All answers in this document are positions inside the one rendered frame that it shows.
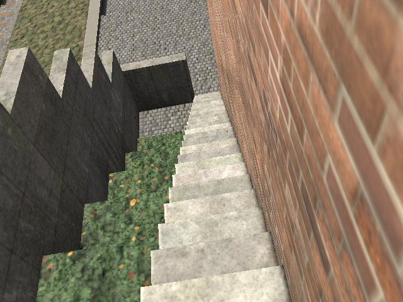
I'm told stairs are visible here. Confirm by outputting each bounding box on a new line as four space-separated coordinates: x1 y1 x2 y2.
140 91 292 302

